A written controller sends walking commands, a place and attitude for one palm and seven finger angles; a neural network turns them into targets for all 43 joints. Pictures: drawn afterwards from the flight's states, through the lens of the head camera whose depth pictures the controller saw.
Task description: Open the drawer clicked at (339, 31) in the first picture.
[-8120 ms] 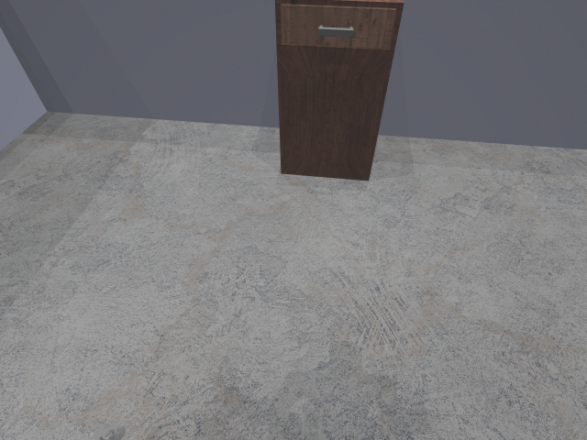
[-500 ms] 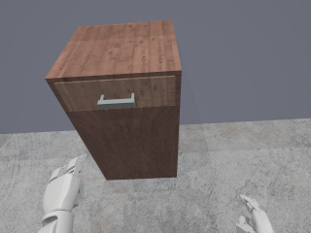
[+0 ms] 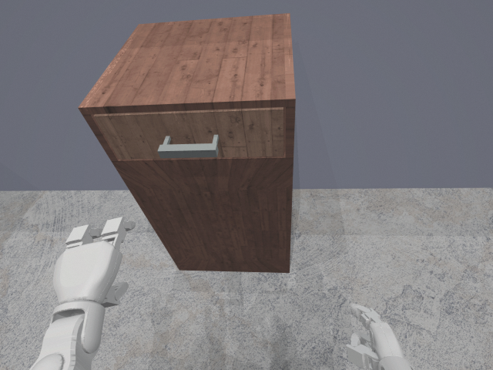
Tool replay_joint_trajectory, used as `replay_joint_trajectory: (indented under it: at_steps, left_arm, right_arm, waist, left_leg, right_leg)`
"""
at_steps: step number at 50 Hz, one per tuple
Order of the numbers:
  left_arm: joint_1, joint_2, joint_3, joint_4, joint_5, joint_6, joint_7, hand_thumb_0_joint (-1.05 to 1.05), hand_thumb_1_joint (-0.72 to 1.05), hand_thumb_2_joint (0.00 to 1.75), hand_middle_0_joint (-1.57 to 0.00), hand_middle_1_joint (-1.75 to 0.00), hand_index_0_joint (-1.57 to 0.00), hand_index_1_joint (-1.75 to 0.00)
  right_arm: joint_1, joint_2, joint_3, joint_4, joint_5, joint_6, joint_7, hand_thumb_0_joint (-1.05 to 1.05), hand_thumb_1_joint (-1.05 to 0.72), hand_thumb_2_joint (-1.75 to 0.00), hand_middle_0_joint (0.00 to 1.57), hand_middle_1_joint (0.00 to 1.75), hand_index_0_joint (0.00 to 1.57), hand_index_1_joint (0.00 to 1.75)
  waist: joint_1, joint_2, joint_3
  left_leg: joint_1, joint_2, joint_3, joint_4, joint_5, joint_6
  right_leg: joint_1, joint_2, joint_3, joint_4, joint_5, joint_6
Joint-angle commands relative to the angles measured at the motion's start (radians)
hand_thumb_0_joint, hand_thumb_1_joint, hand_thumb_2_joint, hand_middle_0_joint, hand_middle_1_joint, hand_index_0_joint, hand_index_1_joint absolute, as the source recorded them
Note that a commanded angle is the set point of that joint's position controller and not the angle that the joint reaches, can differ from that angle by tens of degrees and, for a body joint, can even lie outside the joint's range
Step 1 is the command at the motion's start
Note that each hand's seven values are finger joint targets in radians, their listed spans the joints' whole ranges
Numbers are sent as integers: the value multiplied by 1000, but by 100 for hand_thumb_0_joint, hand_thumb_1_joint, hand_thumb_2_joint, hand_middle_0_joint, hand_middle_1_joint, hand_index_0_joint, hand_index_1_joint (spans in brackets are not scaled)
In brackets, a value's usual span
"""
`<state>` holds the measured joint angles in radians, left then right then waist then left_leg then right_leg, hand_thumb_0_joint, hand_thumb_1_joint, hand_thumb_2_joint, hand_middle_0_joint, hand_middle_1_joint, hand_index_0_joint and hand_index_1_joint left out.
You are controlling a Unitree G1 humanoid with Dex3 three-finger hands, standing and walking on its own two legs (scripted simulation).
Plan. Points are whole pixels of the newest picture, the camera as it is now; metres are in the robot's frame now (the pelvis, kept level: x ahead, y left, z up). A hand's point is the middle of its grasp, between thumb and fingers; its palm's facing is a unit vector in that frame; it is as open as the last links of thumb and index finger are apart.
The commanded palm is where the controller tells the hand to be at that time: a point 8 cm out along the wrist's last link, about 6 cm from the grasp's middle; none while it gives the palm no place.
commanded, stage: raise the hand with hooked fingers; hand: left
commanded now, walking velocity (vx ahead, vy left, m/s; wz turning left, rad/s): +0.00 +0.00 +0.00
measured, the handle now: (189, 145) +0.57 +0.20 +0.02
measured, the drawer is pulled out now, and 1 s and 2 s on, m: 0.00 0.00 0.00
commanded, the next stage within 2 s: move the hooked fingers above the handle in 1.12 s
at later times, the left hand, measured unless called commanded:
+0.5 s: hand (93, 225) +0.30 +0.27 +0.10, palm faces +0.08 -0.08 -0.99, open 13.4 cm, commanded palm +0.27 +0.28 +0.16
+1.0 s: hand (84, 214) +0.30 +0.28 +0.12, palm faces -0.02 -0.09 -1.00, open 13.8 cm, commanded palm +0.28 +0.29 +0.19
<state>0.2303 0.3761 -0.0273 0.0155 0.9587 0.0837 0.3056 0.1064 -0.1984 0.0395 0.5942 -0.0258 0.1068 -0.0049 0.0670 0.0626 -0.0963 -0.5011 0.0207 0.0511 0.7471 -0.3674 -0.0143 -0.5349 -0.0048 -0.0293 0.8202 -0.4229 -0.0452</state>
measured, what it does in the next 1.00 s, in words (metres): stands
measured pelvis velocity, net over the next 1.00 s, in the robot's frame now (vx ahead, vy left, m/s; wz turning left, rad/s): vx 0.00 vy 0.05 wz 0.01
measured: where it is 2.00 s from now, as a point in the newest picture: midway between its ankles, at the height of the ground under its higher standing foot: outside the picture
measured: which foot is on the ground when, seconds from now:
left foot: down 0.00-1.00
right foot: down 0.00-1.00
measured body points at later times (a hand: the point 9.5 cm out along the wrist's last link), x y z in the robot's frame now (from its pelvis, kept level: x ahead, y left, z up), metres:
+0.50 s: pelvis +0.01 +0.04 +0.02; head +0.02 +0.01 +0.47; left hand +0.29 +0.28 +0.15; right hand +0.23 -0.17 -0.08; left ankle +0.00 +0.14 -0.71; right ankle -0.01 -0.08 -0.71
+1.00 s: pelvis +0.00 +0.05 +0.03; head +0.03 +0.01 +0.48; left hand +0.30 +0.28 +0.17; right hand +0.18 -0.18 -0.09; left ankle +0.00 +0.14 -0.71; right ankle -0.01 -0.08 -0.71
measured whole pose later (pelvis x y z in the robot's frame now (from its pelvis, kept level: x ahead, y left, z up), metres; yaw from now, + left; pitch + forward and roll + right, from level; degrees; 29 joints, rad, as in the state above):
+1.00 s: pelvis +0.00 +0.05 +0.03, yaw +1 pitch +2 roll +0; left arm -0.08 0.49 -0.04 0.02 0.90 -0.02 -0.02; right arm 0.16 -0.27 0.00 0.63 0.00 0.14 0.00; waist 0.08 0.08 0.00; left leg -0.23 -0.03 0.04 0.44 -0.24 0.03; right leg -0.23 -0.03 -0.03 0.45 -0.25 0.01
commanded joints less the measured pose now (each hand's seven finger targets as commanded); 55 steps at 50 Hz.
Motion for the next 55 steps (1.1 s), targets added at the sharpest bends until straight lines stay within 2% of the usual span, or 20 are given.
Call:
replay_joint_trajectory:
  at_steps: [1,3,5,7,9,12,15,20,23,24,28,31,33,36,40,41,44,50,54,55]
  left_arm:
    - [21,213,105,-181,-13,-16,-68,0,-3,50,-27,-90,-27,-90]
    - [-31,231,134,-261,-1,-78,-57,0,-8,48,-27,-93,-27,-93]
    - [-83,264,183,-331,11,-134,-9,0,-13,46,-27,-96,-27,-96]
    - [-82,256,207,-335,21,-173,43,0,-17,44,-28,-99,-28,-99]
    - [-121,248,214,-310,32,-171,84,0,-22,42,-28,-102,-28,-102]
    - [-200,210,164,-248,35,-115,104,0,-29,39,-29,-107,-29,-107]
    - [-278,184,88,-220,21,-33,56,0,-36,36,-29,-111,-29,-111]
    - [-387,216,33,-229,5,49,-84,0,-48,31,-30,-118,-30,-118]
    - [-434,271,69,-216,14,52,-144,0,-50,30,-30,-120,-30,-120]
    - [-452,303,98,-207,14,48,-158,0,-50,30,-30,-120,-30,-120]
    - [-550,296,86,-162,4,31,-201,0,-50,30,-30,-120,-30,-120]
    - [-617,316,91,-193,-8,11,-225,0,-50,30,-30,-120,-30,-120]
    - [-649,312,78,-196,-18,2,-244,0,-50,30,-30,-120,-30,-120]
    - [-690,321,76,-192,-32,-12,-271,0,-50,30,-30,-120,-30,-120]
    - [-572,282,66,-115,-51,-22,-311,0,-50,30,-30,-120,-30,-120]
    - [-560,291,76,-118,-56,-28,-316,0,-50,30,-30,-120,-30,-120]
    - [-567,331,119,-173,-58,-64,-310,0,-50,30,-30,-120,-30,-120]
    - [-620,357,165,-251,-49,-140,-217,0,-50,30,-30,-120,-30,-120]
    - [-605,346,169,-183,-45,-121,-170,0,-50,30,-30,-120,-30,-120]
    - [-613,326,143,-169,-44,-109,-167,0,-50,30,-30,-120,-30,-120]
  right_arm:
    - [-144,-127,-47,-170,-5,-61,-29,0,-90,-90,20,30,20,30]
    - [-132,-128,-62,-168,-14,-74,-31,0,-90,-90,20,30,20,30]
    - [-119,-128,-73,-166,-28,-89,-32,0,-90,-90,20,30,20,30]
    - [-98,-124,-87,-148,-34,-97,-26,0,-90,-90,20,30,20,30]
    - [-90,-129,-101,-135,-31,-95,-17,0,-90,-90,20,30,20,30]
    - [-85,-140,-117,-122,-14,-84,-7,0,-90,-90,20,30,20,30]
    - [-102,-148,-119,-121,7,-72,-8,0,-90,-90,20,30,20,30]
    - [-126,-152,-96,-136,21,-48,-22,0,-90,-90,20,30,20,30]
    - [-124,-147,-76,-138,20,-32,-28,0,-90,-90,20,30,20,30]
    - [-127,-150,-72,-138,20,-26,-30,0,-90,-90,20,30,20,30]
    - [-118,-137,-57,-128,27,-12,-29,0,-90,-90,20,30,20,30]
    - [-109,-139,-59,-124,26,-13,-25,0,-90,-90,20,30,20,30]
    - [-106,-142,-59,-126,27,-14,-23,0,-90,-90,20,30,20,30]
    - [-95,-148,-63,-116,28,-15,-21,0,-90,-90,20,30,20,30]
    - [-78,-157,-67,-115,33,-8,-7,0,-90,-90,20,30,20,30]
    - [-73,-162,-70,-116,33,-4,-6,0,-90,-90,20,30,20,30]
    - [-83,-168,-74,-129,28,-8,-2,0,-90,-90,20,30,20,30]
    - [-77,-158,-82,-118,24,-29,-6,0,-90,-90,20,30,20,30]
    - [-77,-161,-90,-94,33,-36,-6,0,-90,-90,20,30,20,30]
    - [-80,-159,-88,-93,36,-35,-6,0,-90,-90,20,30,20,30]
  waist:
    - [32,-203,-125]
    - [35,-134,-131]
    - [38,-76,-177]
    - [31,-26,-210]
    - [17,-25,-219]
    - [-1,-2,-196]
    - [-5,-35,-201]
    - [2,-59,-167]
    - [14,-72,-149]
    - [18,-52,-147]
    - [10,-26,-95]
    - [11,23,-160]
    - [5,27,-170]
    - [-4,12,-180]
    - [8,-47,-132]
    - [10,-67,-125]
    - [25,-55,-161]
    - [33,11,-194]
    - [26,-11,-165]
    - [22,-8,-156]
  left_leg:
    - [24,-65,-19,-137,189,46]
    - [67,-63,-21,-142,218,52]
    - [109,-67,-23,-140,255,52]
    - [153,-71,-27,-127,309,49]
    - [171,-69,-29,-119,328,45]
    - [196,-55,-26,-134,328,39]
    - [230,-46,-28,-168,349,41]
    - [288,-35,-45,-234,405,43]
    - [306,-32,-48,-265,436,42]
    - [311,-32,-46,-273,443,40]
    - [330,-27,-51,-308,447,33]
    - [384,-27,-57,-314,511,29]
    - [400,-26,-61,-316,544,26]
    - [416,-24,-64,-320,573,26]
    - [376,-24,-58,-335,557,26]
    - [369,-23,-56,-341,545,27]
    - [365,-29,-55,-344,531,31]
    - [376,-39,-57,-343,487,32]
    - [349,-42,-44,-349,430,31]
    - [343,-45,-38,-351,406,33]
  right_leg:
    - [317,-25,135,-220,450,42]
    - [304,-23,128,-235,424,32]
    - [309,-20,123,-233,434,23]
    - [285,-12,106,-214,480,11]
    - [249,-4,85,-210,453,6]
    - [197,5,33,-209,395,4]
    - [223,8,16,-227,387,8]
    - [285,8,2,-268,383,12]
    - [325,13,-5,-291,395,11]
    - [340,14,0,-302,397,8]
    - [343,19,-11,-335,378,4]
    - [377,19,-7,-350,404,2]
    - [382,20,-9,-359,419,4]
    - [388,21,-13,-374,432,6]
    - [392,20,-20,-385,428,8]
    - [394,22,-21,-388,426,9]
    - [423,22,-13,-387,436,7]
    - [408,18,-6,-386,400,3]
    - [390,22,-4,-396,368,4]
    - [387,16,-3,-399,354,6]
